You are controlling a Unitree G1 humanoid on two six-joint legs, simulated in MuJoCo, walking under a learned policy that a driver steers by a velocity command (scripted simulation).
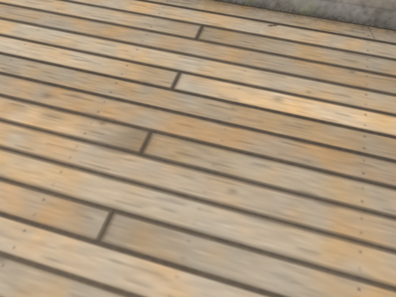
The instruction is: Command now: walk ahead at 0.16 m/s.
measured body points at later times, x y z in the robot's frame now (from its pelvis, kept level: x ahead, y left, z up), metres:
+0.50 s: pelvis +0.08 -0.02 +0.02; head +0.08 -0.03 +0.47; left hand +0.06 +0.18 -0.14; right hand +0.08 -0.24 -0.14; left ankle +0.10 +0.05 -0.72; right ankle +0.08 -0.14 -0.72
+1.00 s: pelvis +0.10 -0.04 +0.02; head +0.11 -0.04 +0.47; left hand +0.07 +0.16 -0.14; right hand +0.08 -0.25 -0.14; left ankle +0.10 +0.05 -0.72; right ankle +0.08 -0.14 -0.72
